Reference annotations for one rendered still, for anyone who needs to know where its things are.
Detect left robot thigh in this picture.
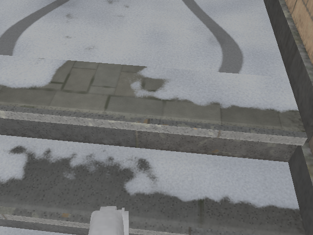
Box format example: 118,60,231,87
88,206,129,235

